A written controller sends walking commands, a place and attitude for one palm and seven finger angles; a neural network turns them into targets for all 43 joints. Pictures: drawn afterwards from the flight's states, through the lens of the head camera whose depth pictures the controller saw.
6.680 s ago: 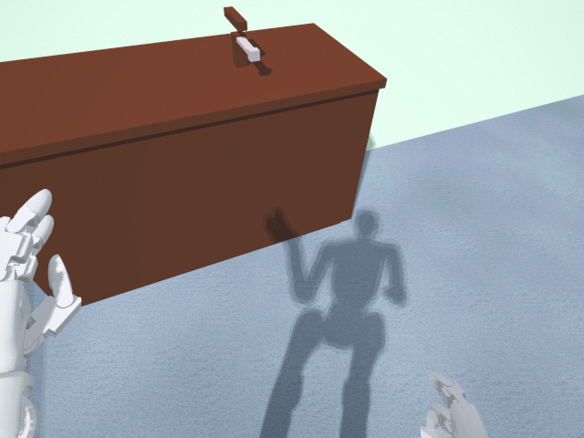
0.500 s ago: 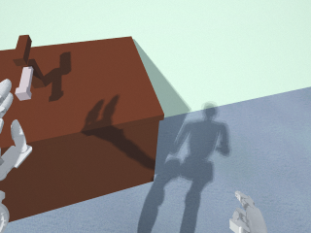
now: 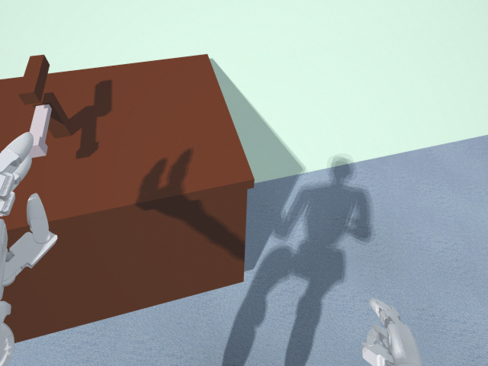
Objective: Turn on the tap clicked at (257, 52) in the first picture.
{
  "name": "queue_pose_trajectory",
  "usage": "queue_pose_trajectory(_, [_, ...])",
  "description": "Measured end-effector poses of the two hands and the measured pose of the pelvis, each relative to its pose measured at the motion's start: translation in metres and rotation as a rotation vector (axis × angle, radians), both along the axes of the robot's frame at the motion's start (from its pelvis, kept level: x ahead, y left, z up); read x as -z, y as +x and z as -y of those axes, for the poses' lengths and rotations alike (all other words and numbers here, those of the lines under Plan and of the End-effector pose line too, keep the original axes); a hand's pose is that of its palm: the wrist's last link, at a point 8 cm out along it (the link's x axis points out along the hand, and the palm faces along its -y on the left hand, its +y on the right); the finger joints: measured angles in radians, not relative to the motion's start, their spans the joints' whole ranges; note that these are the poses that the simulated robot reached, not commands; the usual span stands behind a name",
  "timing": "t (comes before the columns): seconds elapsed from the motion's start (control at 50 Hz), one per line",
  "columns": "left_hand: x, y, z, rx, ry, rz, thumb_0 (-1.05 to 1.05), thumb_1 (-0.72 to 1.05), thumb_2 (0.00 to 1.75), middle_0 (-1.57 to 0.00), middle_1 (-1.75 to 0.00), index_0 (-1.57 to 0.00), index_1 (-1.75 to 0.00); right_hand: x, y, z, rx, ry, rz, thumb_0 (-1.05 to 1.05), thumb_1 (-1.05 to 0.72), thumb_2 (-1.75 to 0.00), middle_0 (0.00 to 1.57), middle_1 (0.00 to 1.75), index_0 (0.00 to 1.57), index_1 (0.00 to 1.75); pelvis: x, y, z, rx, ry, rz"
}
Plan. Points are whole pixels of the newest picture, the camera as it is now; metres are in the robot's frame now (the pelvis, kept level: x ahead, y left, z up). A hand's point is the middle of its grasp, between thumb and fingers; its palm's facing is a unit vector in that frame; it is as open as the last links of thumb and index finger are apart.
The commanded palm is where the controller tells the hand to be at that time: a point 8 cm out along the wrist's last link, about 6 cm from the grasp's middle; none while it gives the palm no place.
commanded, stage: come to a stop and stand still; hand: left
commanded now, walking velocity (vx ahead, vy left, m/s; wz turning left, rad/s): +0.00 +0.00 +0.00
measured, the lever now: (34, 147) +0.45 +0.42 +0.07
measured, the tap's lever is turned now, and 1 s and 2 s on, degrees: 0 0 0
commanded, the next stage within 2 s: look again from close up in 1.38 s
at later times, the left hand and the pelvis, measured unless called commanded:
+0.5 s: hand out of the picture +0.16 +0.32 +0.18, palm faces +0.48 -0.82 -0.30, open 7.4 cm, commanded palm +0.11 +0.34 +0.18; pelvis -0.05 +0.06 +0.00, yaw +1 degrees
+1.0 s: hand out of the picture +0.20 +0.30 +0.17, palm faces +0.43 -0.83 -0.35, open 7.4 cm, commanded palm +0.14 +0.33 +0.18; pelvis -0.01 +0.04 +0.01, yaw +3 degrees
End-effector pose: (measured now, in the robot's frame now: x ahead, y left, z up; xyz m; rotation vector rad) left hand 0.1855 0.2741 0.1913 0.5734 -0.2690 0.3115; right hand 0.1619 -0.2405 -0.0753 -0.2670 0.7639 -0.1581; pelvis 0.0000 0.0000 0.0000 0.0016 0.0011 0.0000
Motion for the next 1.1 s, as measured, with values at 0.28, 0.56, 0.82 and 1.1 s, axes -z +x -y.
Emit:
queue_pose_trajectory(0.28, [0.018, -0.040, -0.048, 0.067, -0.108, 0.062, 0.02, 0.89, 0.90, -0.21, -0.30, -0.21, -0.30, -0.017, -0.056, -0.058, -0.049, 0.058, 0.093, 0.01, -0.90, -0.90, 0.20, 0.29, 0.20, 0.30, -0.002, -0.040, -0.044, 0.021, -0.005, 0.053])
queue_pose_trajectory(0.56, [0.007, -0.065, -0.088, -0.063, -0.153, 0.160, 0.02, 0.90, 0.90, -0.21, -0.30, -0.21, -0.30, -0.021, -0.044, -0.107, -0.184, 0.088, 0.116, 0.01, -0.90, -0.90, 0.21, 0.30, 0.21, 0.30, -0.005, -0.048, -0.062, -0.022, -0.019, 0.077])
queue_pose_trajectory(0.82, [0.010, -0.048, -0.083, -0.070, -0.137, 0.104, 0.02, 0.89, 0.90, -0.21, -0.30, -0.21, -0.30, -0.032, -0.013, -0.095, -0.185, 0.050, 0.130, 0.01, -0.90, -0.90, 0.20, 0.30, 0.20, 0.30, -0.010, -0.028, -0.057, -0.038, -0.009, 0.057])
queue_pose_trajectory(1.1, [0.012, -0.012, -0.058, -0.052, -0.130, 0.012, 0.02, 0.89, 0.90, -0.21, -0.30, -0.21, -0.30, -0.023, 0.017, -0.066, -0.139, 0.049, 0.071, 0.01, -0.90, -0.90, 0.20, 0.30, 0.20, 0.30, -0.013, 0.004, -0.037, -0.050, -0.018, 0.008])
